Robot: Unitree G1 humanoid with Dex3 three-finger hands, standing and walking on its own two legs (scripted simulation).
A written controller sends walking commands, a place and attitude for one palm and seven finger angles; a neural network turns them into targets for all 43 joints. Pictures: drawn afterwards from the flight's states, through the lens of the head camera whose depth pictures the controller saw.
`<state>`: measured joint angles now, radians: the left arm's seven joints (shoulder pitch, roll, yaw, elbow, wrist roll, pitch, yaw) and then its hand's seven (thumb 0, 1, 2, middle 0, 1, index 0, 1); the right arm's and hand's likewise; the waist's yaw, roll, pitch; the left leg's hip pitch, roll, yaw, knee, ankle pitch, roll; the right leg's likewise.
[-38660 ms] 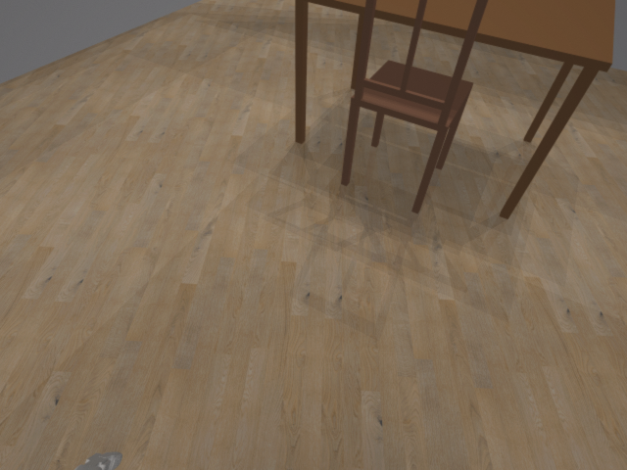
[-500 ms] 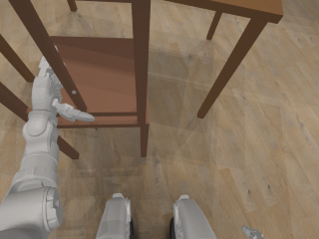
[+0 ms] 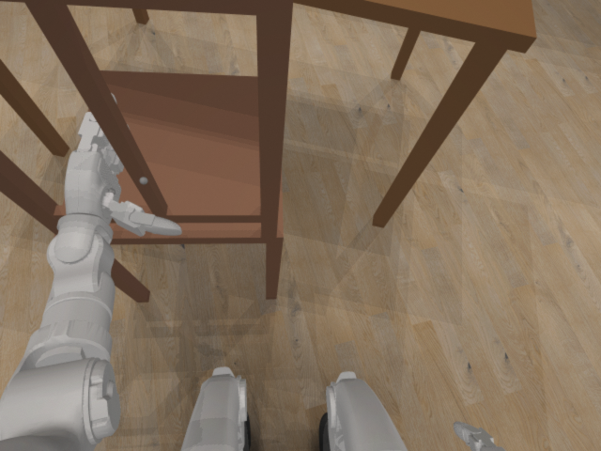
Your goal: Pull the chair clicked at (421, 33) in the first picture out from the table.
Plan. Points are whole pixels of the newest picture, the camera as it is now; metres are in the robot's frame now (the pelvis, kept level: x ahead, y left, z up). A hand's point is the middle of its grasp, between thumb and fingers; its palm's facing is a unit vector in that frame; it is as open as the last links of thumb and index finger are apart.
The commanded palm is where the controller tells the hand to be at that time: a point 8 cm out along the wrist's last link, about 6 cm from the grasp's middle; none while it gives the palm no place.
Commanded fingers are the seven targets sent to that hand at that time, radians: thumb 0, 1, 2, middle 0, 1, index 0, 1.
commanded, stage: hook a spindle and tug to test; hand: left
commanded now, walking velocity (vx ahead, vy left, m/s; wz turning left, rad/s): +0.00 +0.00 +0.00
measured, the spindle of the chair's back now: (122, 141) +0.47 +0.21 +0.08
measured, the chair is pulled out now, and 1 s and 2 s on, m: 0.19 0.19 0.24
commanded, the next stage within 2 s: step backward, pulling the chair out in 1.38 s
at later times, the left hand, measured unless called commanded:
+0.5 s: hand (154, 180) +0.45 +0.18 +0.03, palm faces +0.03 -1.00 -0.04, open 10.5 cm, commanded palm +0.43 +0.22 +0.03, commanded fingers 0.00 0.45 0.71 -0.50 -1.45 -0.50 -1.45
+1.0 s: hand (155, 179) +0.45 +0.18 +0.03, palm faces +0.04 -1.00 -0.03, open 4.8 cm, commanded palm +0.41 +0.23 +0.03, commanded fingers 0.00 0.90 0.90 -0.50 -1.45 -0.50 -1.45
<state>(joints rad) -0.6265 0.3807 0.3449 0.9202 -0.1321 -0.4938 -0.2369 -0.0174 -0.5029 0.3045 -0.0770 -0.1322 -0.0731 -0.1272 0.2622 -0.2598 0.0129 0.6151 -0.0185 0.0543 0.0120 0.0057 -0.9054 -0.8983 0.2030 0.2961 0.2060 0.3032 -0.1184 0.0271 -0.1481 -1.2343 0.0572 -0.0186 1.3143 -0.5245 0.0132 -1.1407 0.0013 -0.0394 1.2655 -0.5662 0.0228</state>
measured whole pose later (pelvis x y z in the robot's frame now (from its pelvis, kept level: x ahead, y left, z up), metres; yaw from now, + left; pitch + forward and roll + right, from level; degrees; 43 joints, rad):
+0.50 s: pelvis +0.00 +0.00 +0.00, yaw +0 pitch +25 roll -4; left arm -0.62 0.35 0.33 0.91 -0.11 -0.49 -0.18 -0.01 -0.06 0.49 -0.44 -1.26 -0.44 -1.26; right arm 0.27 -0.25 0.02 0.61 -0.02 0.07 0.02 0.01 -0.91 -0.90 0.20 0.30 0.21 0.30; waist -0.12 0.03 -0.15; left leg -1.23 0.06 -0.01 1.31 -0.52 0.01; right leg -1.14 0.00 -0.03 1.27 -0.56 0.02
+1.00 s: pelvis +0.01 +0.00 +0.01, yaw +0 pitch +25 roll -3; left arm -0.56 0.35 0.32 0.85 -0.14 -0.47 -0.18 0.00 0.79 0.83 -0.50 -1.45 -0.47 -1.45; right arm 0.27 -0.25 0.01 0.60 -0.01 0.08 0.02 0.01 -0.91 -0.90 0.20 0.30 0.21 0.30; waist -0.12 0.03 -0.15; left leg -1.20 0.06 -0.01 1.29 -0.53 0.01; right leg -1.12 0.01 -0.03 1.25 -0.57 0.02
